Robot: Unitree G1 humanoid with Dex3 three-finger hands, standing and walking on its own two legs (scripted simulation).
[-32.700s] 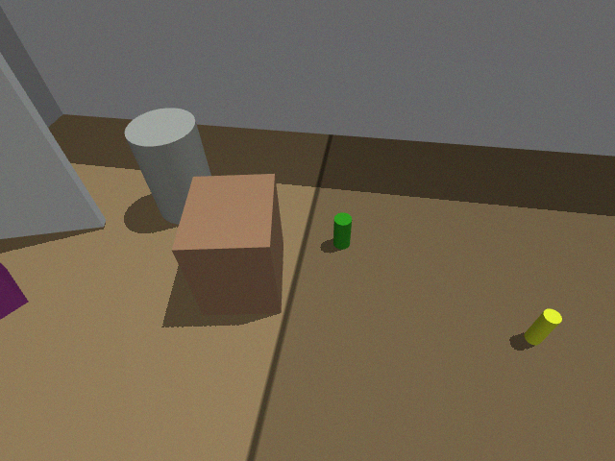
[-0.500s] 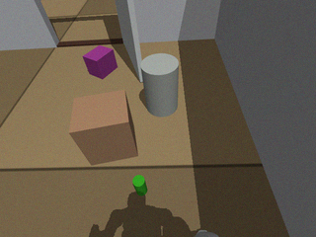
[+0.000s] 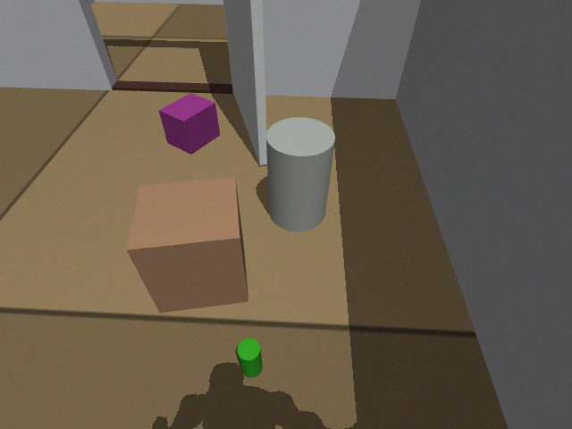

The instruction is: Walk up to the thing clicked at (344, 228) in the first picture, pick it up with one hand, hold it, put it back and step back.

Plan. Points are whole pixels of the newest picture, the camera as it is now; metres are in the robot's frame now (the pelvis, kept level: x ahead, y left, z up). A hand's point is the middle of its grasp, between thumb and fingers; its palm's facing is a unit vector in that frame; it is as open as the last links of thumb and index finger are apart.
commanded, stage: walk up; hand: left
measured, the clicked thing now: (250, 358) +0.49 +0.13 -0.68
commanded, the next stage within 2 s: stand in 1.44 s
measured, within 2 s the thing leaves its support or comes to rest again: neither
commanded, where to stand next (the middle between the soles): +0.07 -0.02 m, yaw +0 degrees
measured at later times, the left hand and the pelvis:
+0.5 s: hand out of the picture +0.09 +0.25 -0.13, palm faces +0.00 -0.93 -0.36, open 7.4 cm; pelvis +0.03 -0.01 +0.02, yaw +0 degrees
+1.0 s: hand out of the picture +0.14 +0.23 -0.13, palm faces -0.06 -0.95 -0.32, open 7.4 cm; pelvis +0.04 -0.01 +0.02, yaw -2 degrees
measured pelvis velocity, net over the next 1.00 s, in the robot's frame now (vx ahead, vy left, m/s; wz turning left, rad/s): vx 0.04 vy -0.01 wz -0.03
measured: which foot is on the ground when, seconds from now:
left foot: down 0.00-1.00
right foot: down 0.00-1.00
